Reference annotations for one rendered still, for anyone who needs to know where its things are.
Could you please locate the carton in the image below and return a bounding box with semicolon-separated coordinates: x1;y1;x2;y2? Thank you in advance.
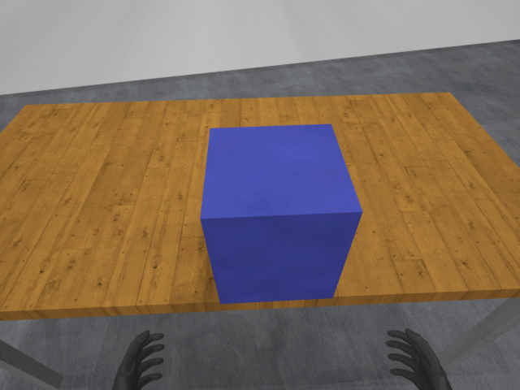
200;124;362;304

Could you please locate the left robot hand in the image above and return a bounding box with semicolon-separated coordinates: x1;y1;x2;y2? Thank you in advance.
111;330;165;390

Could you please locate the right robot hand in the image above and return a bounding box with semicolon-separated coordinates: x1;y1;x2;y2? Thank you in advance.
386;328;452;390

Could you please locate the table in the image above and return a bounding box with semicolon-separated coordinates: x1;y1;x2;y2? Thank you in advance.
0;93;520;390

